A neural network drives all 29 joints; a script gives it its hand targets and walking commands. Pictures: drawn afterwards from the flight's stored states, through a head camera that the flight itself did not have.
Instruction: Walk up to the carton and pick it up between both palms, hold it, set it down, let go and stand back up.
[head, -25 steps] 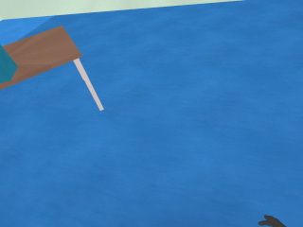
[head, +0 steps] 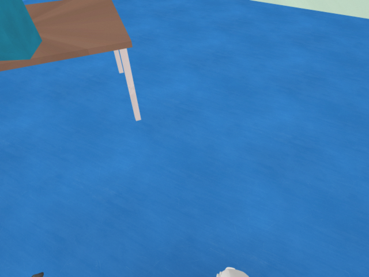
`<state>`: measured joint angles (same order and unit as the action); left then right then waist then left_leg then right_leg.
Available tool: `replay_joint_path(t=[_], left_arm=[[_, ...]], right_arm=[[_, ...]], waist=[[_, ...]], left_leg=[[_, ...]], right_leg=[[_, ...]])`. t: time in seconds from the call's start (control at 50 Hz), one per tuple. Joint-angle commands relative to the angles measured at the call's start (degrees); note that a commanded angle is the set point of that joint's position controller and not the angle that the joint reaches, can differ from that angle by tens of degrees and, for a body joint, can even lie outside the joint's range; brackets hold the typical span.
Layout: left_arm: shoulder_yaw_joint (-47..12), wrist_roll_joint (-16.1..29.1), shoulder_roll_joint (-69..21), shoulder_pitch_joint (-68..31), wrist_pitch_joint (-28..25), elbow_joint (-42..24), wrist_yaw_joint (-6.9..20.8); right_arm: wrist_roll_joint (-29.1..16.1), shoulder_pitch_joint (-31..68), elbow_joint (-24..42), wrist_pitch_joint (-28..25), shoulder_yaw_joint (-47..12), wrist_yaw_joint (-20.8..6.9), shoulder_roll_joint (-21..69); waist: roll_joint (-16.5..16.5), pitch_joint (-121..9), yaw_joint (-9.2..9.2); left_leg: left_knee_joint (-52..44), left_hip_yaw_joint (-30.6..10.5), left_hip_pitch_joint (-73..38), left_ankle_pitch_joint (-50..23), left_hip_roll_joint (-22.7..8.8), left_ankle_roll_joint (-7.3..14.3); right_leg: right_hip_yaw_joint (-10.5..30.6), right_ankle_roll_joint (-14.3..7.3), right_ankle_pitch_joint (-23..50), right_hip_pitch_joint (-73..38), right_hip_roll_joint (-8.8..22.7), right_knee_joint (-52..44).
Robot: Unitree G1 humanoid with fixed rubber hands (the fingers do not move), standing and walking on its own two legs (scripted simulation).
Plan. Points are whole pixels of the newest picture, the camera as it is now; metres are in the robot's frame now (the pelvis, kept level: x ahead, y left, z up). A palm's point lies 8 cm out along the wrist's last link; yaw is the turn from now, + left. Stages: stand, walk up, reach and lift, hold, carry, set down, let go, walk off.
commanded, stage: walk up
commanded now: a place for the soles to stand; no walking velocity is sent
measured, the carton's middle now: out of the picture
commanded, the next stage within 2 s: none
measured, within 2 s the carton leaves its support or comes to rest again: neither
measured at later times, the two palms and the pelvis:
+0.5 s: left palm out of the picture +0.14 +0.38 -0.03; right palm (286, 211) +0.31 -0.27 -0.11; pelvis +0.15 +0.03 +0.00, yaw +7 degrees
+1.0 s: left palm out of the picture +0.28 +0.46 -0.06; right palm (247, 173) +0.43 -0.19 -0.12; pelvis +0.28 +0.10 -0.01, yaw +15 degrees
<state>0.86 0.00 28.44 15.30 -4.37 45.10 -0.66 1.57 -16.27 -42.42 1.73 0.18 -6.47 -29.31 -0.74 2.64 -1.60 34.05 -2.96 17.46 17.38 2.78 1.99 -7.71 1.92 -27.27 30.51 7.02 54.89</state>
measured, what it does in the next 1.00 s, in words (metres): walks ahead, turning left: right foot, then left foot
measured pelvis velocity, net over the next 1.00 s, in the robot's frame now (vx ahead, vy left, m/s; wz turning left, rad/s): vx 0.28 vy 0.10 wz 0.27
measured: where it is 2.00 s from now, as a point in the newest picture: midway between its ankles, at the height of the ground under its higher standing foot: (131, 225)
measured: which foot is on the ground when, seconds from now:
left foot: down 0.00-0.14, up 0.16-0.60, down 0.62-0.98, up 1.00-1.00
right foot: up 0.00-0.10, down 0.12-0.62, up 0.64-0.96, down 0.98-1.00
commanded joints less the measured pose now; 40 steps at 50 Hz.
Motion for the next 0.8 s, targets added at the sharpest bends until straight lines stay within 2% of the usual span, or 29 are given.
replay_joint_path(t=[0.0,0.02,0.04,0.06,0.08,0.1,0.12,0.14,0.16,0.18,0.2,0.24,0.26,0.3,0.32,0.38,0.42,0.46,0.5,0.52,0.54,0.56,0.58,0.6,0.62,0.64,0.7,0.76,0.78], left_arm=[[6.0,0.6,12.6,2.8,-2.0,0.0,-1.3],[6.1,0.6,12.9,1.9,-2.0,0.3,-1.2],[6.4,0.3,12.1,3.2,-2.4,0.5,-1.6],[7.1,0.3,12.9,7.4,-2.6,1.7,-1.7],[7.4,-0.2,13.9,13.5,-3.1,3.3,-2.0],[8.6,-0.7,16.9,20.3,-3.3,3.1,-2.8],[9.1,-1.4,20.8,17.4,-3.4,1.3,-3.3],[9.3,-0.2,20.7,11.7,-3.3,-0.4,-3.1],[9.1,-0.2,20.4,7.4,-3.5,-0.8,-2.8],[8.2,-0.6,17.7,4.2,-3.7,-1.4,-2.5],[7.8,-0.7,16.1,3.5,-3.6,-1.5,-2.7],[7.5,-0.5,14.4,4.7,-4.0,-0.9,-2.5],[7.8,-0.7,14.7,4.3,-3.6,0.0,-2.2],[8.2,-0.4,15.5,7.4,-3.5,-1.2,-1.9],[7.9,-0.6,15.3,6.7,-3.2,-1.2,-1.8],[8.0,0.1,15.6,8.4,-3.3,-1.1,-1.4],[7.8,0.1,18.0,7.0,-3.2,-2.0,-1.2],[8.0,-0.1,18.7,6.0,-2.9,-2.0,-1.3],[7.8,-0.2,18.6,2.9,-2.1,-2.4,-1.0],[8.0,-0.2,18.5,3.2,-1.8,-2.3,-1.0],[8.0,0.2,18.6,0.2,-1.5,-3.0,-1.0],[7.0,-0.2,15.8,-0.1,-1.4,-3.1,-1.0],[5.0,-0.1,11.5,4.4,-1.2,-3.5,-1.0],[3.4,0.0,7.6,5.8,-1.2,-4.7,-0.6],[2.8,0.8,8.0,4.4,-1.2,-4.7,-0.9],[3.9,1.4,12.6,0.0,-1.1,-4.3,-1.2],[4.1,1.8,11.4,2.7,-1.4,-2.0,-0.7],[4.3,1.6,9.0,1.8,-1.3,-1.5,-0.5],[4.3,1.3,9.8,4.0,-1.3,-0.4,-0.5]], right_arm=[[-0.1,3.4,5.9,-1.1,6.4,0.7,-9.9],[0.4,4.6,6.7,-0.7,6.7,0.3,-11.0],[0.2,7.3,6.5,-0.6,6.3,0.3,-10.9],[-0.1,8.2,8.4,-0.5,5.9,0.0,-9.7],[-0.5,8.4,8.0,-0.9,5.0,0.2,-7.5],[-0.3,7.3,8.6,-1.5,4.8,0.4,-4.8],[-0.4,3.4,8.2,-1.7,4.0,0.7,-3.6],[0.6,2.0,5.6,-0.5,5.6,0.9,-10.8],[0.8,1.6,4.5,-0.3,7.1,0.6,-13.3],[0.5,2.1,2.9,0.1,6.9,0.2,-11.2],[0.2,2.3,3.1,0.2,7.1,-0.3,-10.3],[-0.2,1.0,3.2,-0.3,6.7,-1.1,-8.7],[-0.5,1.6,3.6,-0.2,6.2,-1.4,-7.1],[-0.5,2.3,3.2,-0.3,5.4,-1.4,-5.5],[-0.8,4.0,3.4,-0.3,5.7,-1.3,-6.7],[0.1,7.9,4.3,-0.4,5.4,-1.0,-6.0],[-0.5,11.2,6.0,-0.4,5.3,-1.5,-6.2],[-0.3,11.1,6.0,-0.5,5.5,-1.8,-6.1],[-1.0,8.5,4.9,-0.7,6.1,-1.8,-6.3],[-0.6,8.4,4.6,-0.9,6.5,-1.6,-6.8],[-0.6,2.8,3.0,-1.4,6.4,-1.3,-6.4],[0.4,-4.8,-0.5,-1.7,8.1,-0.7,-9.4],[1.0,-9.3,-2.2,-1.9,9.5,0.4,-12.5],[1.2,-8.7,-1.2,-1.8,10.2,1.7,-15.6],[-0.3,-6.4,0.3,-2.1,10.0,2.3,-17.6],[-1.3,-5.6,0.1,-2.1,9.6,2.0,-17.0],[-1.1,-4.5,1.4,-2.6,7.9,3.0,-11.6],[-0.4,-4.1,1.3,-2.6,6.9,2.6,-10.2],[-0.4,-2.2,2.1,-2.5,7.0,2.5,-10.5]], waist=[[-10.5,-0.6,-0.89],[-8.0,-1.2,-0.68],[-10.0,-0.6,1.24],[-3.7,-3.3,3.4],[3.2,-6.4,7.68],[10.6,-10.9,10.91],[15.2,-10.5,7.54],[1.8,-9.7,6.16],[3.7,-3.9,4.01],[3.8,2.3,2.58],[3.5,3.0,1.57],[7.2,3.0,2.13],[10.8,2.2,2.25],[11.2,1.0,3.63],[11.9,2.1,2.93],[9.4,2.8,4.29],[12.4,2.9,4.57],[10.5,0.8,4.24],[14.6,-1.4,1.63],[13.0,-3.1,1.5],[10.4,-5.7,-2.5],[-0.8,-10.4,-6.28],[-10.1,-11.9,-6.93],[-21.2,-10.4,-4.74],[-20.4,-9.4,-5.07],[-11.9,-7.2,-5.1],[-7.5,-7.8,-2.69],[-10.8,-4.5,-1.77],[-10.0,-5.8,-1.71]], left_leg=[[-12.5,-15.4,-0.3,-0.8,-8.5,12.7],[-13.0,-17.0,1.8,7.3,-8.9,12.3],[-9.8,-14.7,5.5,6.4,-8.2,11.7],[-5.8,-14.4,11.1,9.3,-6.2,9.6],[4.4,-9.6,15.9,0.7,-3.4,6.4],[17.3,-6.3,20.9,-2.4,2.1,3.8],[26.3,-3.1,28.0,11.3,4.8,-0.3],[30.1,-6.7,25.6,9.6,-1.9,-1.1],[31.1,-7.1,25.0,8.0,-4.6,-1.6],[29.2,-8.2,22.2,4.7,-5.1,-1.9],[29.9,-6.7,20.8,3.5,-4.5,-2.2],[27.8,-3.6,17.2,-3.2,-3.8,-2.6],[26.5,-1.6,17.1,-3.6,-3.6,-3.2],[23.8,-0.6,19.2,-5.3,-4.0,-3.1],[22.5,-1.3,19.4,-5.0,-5.6,-3.8],[17.1,1.2,21.5,-5.1,-6.3,-3.4],[12.2,1.8,19.6,-3.9,-8.8,-3.0],[8.6,3.2,14.7,-3.0,-8.5,-1.9],[5.0,5.4,10.0,0.2,-6.8,-0.8],[1.1,6.5,7.3,1.7,-6.0,-0.1],[-4.5,7.1,-0.2,-4.7,-4.6,0.8],[-6.7,5.7,-10.8,-5.4,-3.0,1.4],[-7.5,0.6,-18.8,-1.8,-2.3,3.3],[-9.5,-15.8,-20.5,-8.3,-12.9,5.6],[-14.7,-28.1,-21.3,-10.0,-17.6,8.1],[-17.4,-32.7,-19.8,-7.0,-18.8,11.6],[-10.5,-16.1,-20.1,-32.6,-12.9,6.9],[-9.9,-12.4,-11.1,-28.7,-11.1,11.3],[-9.9,-12.2,-10.7,-20.8,-10.2,11.2]], right_leg=[[1.9,-2.4,6.5,-2.7,-2.0,-12.3],[1.2,-3.4,6.8,-6.3,-2.8,-14.1],[1.5,-3.3,11.9,-11.3,-2.5,-20.4],[1.5,-3.3,15.0,-21.9,-4.8,-25.6],[3.2,-3.5,19.4,-33.6,-3.3,-29.3],[12.9,-5.1,13.5,-42.8,4.7,-32.8],[33.5,-10.1,5.6,-44.2,22.1,-39.7],[39.7,-13.0,-11.7,-35.5,27.3,-42.6],[37.1,-13.7,-16.9,-27.5,25.3,-43.7],[25.9,-11.3,-12.1,-21.0,20.3,-43.4],[21.2,-10.3,-11.5,-17.8,17.1,-44.0],[11.4,-5.9,1.6,-16.9,12.9,-42.4],[8.3,-7.7,1.2,-18.0,11.2,-43.1],[6.3,-6.9,8.6,-22.9,11.3,-40.5],[4.5,-8.6,9.3,-21.2,11.3,-40.4],[1.2,-10.5,25.4,-24.7,13.7,-37.1],[0.0,-11.9,27.6,-25.1,15.6,-35.1],[-2.3,-11.4,32.6,-25.1,15.3,-32.0],[-2.9,-10.3,28.2,-25.4,13.9,-30.7],[-2.5,-10.0,29.6,-25.7,14.1,-27.9],[-5.1,-9.1,31.7,-23.0,12.9,-21.4],[-5.2,-7.9,28.9,-18.7,10.8,-8.6],[-3.7,-5.8,24.6,-11.7,7.2,2.7],[-3.4,-3.8,-1.5,-0.2,0.9,11.8],[-0.3,-2.9,-7.7,9.5,-2.1,15.3],[2.4,-3.9,-5.5,11.4,-1.7,15.5],[4.9,-3.4,2.8,7.3,1.2,7.8],[3.6,-3.2,-0.3,3.1,0.4,-1.3],[3.0,-3.0,0.9,1.4,-0.5,-5.3]])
